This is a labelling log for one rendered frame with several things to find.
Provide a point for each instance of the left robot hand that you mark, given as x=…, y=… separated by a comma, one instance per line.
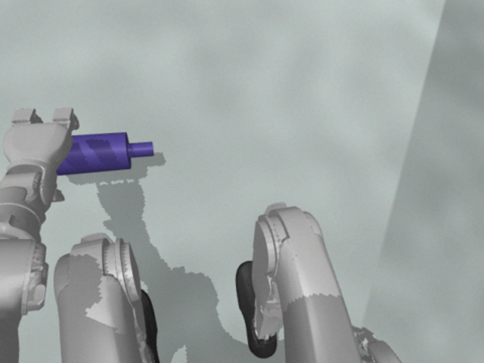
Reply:
x=30, y=138

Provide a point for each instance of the right robot foot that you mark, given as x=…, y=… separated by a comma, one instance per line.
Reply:
x=246, y=301

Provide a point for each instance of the left robot arm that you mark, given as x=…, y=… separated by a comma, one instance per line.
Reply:
x=26, y=193

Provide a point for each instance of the right robot hand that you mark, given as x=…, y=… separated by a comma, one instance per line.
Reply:
x=379, y=351

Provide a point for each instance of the bottle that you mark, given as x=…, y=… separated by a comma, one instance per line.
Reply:
x=102, y=152

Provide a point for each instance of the left robot foot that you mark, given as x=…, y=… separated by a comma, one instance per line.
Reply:
x=151, y=327

